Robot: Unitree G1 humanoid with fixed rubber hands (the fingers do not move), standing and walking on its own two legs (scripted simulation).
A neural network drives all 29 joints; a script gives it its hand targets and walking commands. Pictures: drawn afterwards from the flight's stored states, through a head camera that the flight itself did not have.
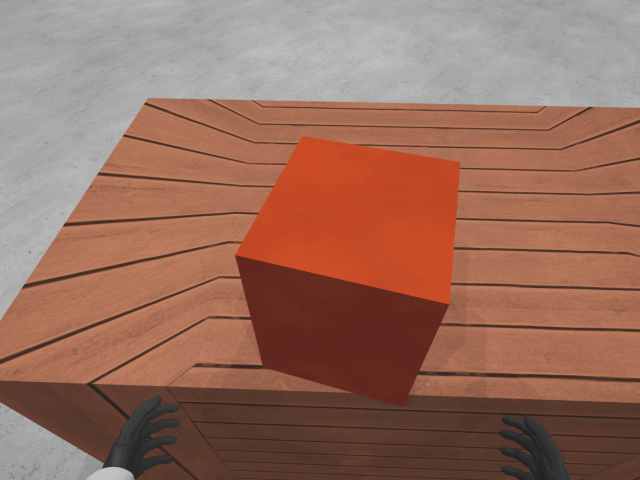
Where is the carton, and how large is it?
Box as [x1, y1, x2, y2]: [235, 136, 459, 406]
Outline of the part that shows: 302,136 235,254 263,366 402,406 449,302 459,162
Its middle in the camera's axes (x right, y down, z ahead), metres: +0.04 +0.04 +0.51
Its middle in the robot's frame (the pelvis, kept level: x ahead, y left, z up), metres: +0.36 -0.01 +0.07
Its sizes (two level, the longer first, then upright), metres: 0.210 0.200 0.250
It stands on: a pedestal, 0.72 m high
